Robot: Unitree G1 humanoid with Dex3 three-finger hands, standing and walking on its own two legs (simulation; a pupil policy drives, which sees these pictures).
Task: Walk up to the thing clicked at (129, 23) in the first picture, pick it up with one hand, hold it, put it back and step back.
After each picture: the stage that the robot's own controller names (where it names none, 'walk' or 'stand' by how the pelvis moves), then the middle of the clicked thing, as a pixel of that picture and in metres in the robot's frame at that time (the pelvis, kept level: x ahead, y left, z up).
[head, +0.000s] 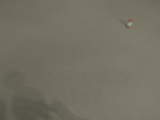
stand; (129, 23) +1.80 -0.63 -0.72
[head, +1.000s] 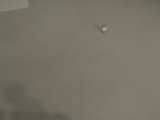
walk; (104, 28) +1.76 -0.14 -0.70
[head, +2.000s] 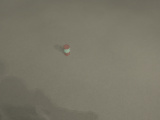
walk; (66, 50) +1.22 +0.25 -0.71
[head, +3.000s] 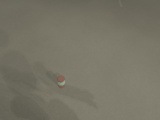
walk; (61, 82) +0.77 +0.21 -0.70
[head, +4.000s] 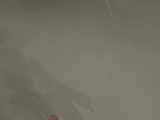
walk; out of the picture +0.45 +0.22 -0.70
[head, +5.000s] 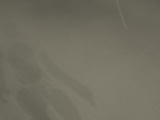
stand; out of the picture +0.35 +0.18 -0.72
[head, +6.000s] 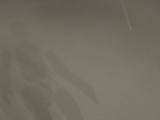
stand; out of the picture +0.33 +0.19 -0.72
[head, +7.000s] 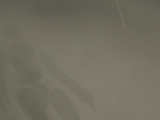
stand; out of the picture +0.35 +0.19 -0.72
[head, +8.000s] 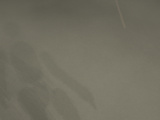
stand; out of the picture +0.33 +0.20 -0.73
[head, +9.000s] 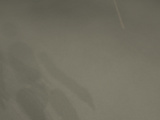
stand; out of the picture +0.33 +0.20 -0.73
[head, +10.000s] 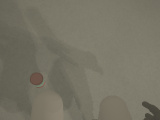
go down; (38, 80) +0.38 +0.23 -0.43
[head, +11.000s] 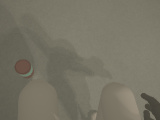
go down; (25, 69) +0.39 +0.27 -0.32
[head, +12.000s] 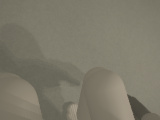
close in; out of the picture +0.36 +0.30 -0.22
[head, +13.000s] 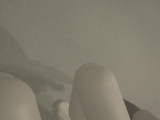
close; out of the picture +0.36 +0.31 -0.21
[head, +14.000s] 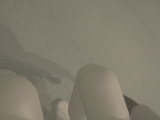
lift; out of the picture +0.35 +0.31 -0.22
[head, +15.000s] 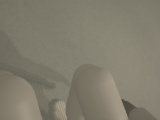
lift; out of the picture +0.34 +0.30 -0.22
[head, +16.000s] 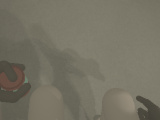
lift; (15, 83) +0.31 +0.24 -0.04
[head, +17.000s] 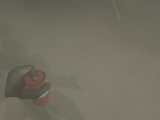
hold; (38, 88) +0.33 +0.17 +0.03
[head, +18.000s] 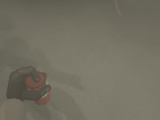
hold; (39, 89) +0.33 +0.17 +0.00
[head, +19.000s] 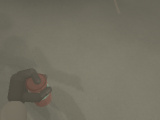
hold; (39, 90) +0.33 +0.17 -0.01
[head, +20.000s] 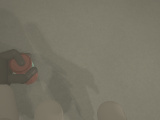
crouch; (25, 70) +0.38 +0.21 -0.08
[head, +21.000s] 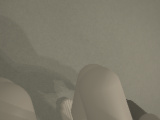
lower; out of the picture +0.37 +0.32 -0.22
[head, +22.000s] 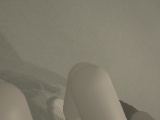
lower; out of the picture +0.39 +0.33 -0.22
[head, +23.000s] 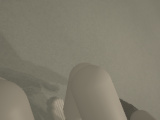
lower; out of the picture +0.38 +0.33 -0.22
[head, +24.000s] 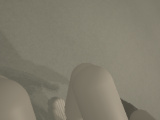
lower; out of the picture +0.38 +0.33 -0.22
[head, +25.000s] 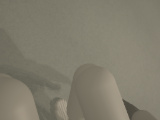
loosen; out of the picture +0.37 +0.32 -0.22
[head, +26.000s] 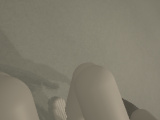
withdraw; out of the picture +0.36 +0.32 -0.22
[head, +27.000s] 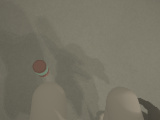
walk; (41, 69) +0.42 +0.25 -0.37
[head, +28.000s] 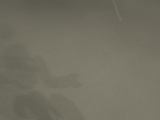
stand; out of the picture +0.35 +0.19 -0.66
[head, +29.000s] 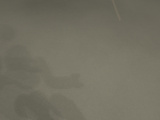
stand; out of the picture +0.36 +0.20 -0.67
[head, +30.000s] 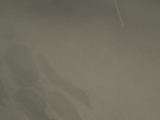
stand; out of the picture +0.37 +0.19 -0.71
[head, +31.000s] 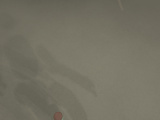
walk; (59, 118) +0.41 +0.20 -0.70
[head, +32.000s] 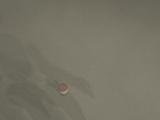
walk; (63, 89) +0.60 +0.15 -0.69
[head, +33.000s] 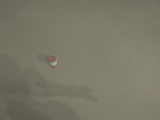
walk; (53, 62) +0.87 +0.31 -0.69
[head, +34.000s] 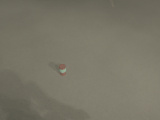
stand; (62, 69) +1.00 +0.22 -0.72
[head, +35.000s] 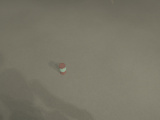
stand; (62, 68) +1.00 +0.23 -0.73
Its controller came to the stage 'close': yes
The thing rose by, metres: 0.71
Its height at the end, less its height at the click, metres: +0.00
